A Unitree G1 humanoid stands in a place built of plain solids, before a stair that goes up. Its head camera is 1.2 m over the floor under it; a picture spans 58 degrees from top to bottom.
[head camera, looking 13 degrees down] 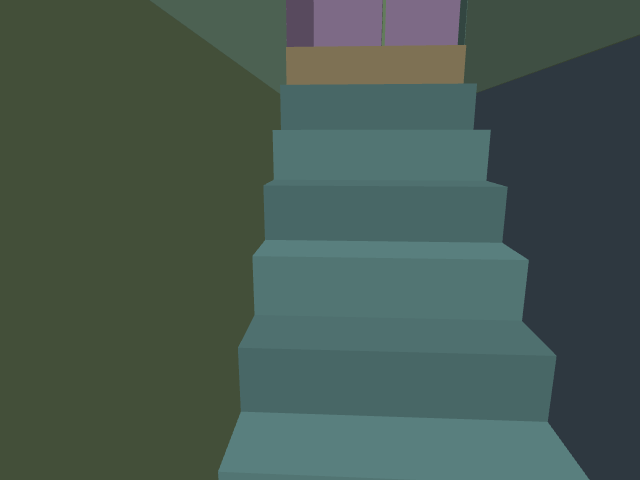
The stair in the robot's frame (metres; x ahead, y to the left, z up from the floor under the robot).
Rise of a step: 0.21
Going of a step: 0.24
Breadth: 0.89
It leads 3 degrees to the right of straight ahead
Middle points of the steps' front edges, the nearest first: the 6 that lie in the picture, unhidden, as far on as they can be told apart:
1.11 -0.21 0.62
1.35 -0.22 0.83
1.59 -0.23 1.04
1.83 -0.25 1.24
2.07 -0.26 1.45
2.31 -0.27 1.66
